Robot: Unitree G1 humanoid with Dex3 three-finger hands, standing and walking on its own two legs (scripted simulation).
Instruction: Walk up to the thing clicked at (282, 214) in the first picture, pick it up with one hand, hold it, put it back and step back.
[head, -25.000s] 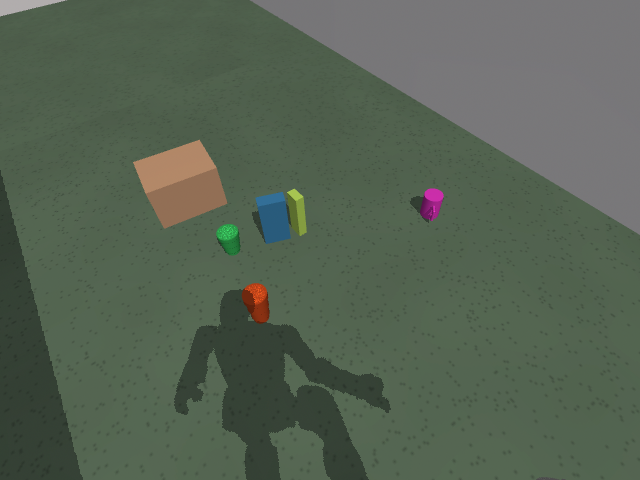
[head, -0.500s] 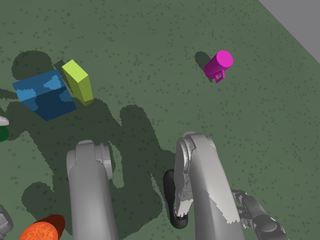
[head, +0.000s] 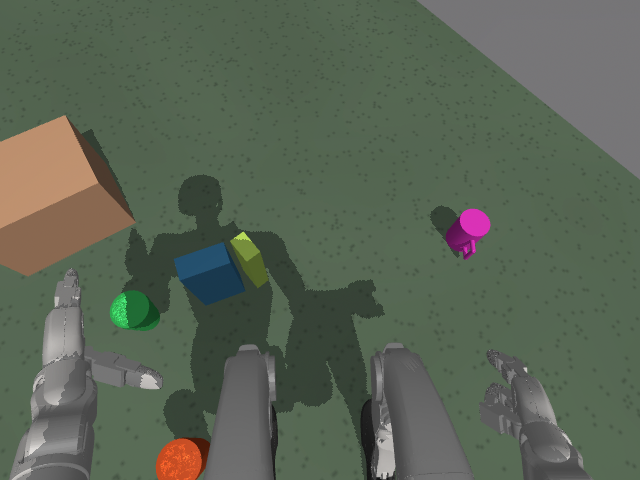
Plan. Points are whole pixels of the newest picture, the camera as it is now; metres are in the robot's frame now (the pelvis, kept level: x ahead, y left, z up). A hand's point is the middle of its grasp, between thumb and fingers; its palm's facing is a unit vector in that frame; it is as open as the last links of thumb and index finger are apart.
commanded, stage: home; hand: left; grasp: from the side
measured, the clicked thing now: (213, 276) +0.48 +0.25 -0.45
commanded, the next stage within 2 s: none
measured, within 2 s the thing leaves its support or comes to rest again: neither
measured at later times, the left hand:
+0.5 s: hand (107, 372) +0.23 +0.20 +0.09, palm faces +0.15 -0.94 -0.31, open 17.7 cm
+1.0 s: hand (107, 398) +0.21 +0.19 +0.11, palm faces +0.16 -0.94 -0.29, open 17.7 cm
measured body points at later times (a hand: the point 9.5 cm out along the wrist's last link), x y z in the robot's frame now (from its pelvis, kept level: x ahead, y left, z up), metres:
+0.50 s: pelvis +0.06 +0.01 +0.15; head +0.08 +0.01 +0.60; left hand +0.22 +0.25 +0.12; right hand +0.22 -0.23 +0.07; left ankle +0.07 +0.14 -0.53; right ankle +0.06 -0.13 -0.53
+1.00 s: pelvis +0.05 +0.00 +0.16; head +0.07 +0.00 +0.61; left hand +0.20 +0.24 +0.13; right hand +0.22 -0.23 +0.09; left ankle +0.07 +0.14 -0.53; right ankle +0.06 -0.13 -0.53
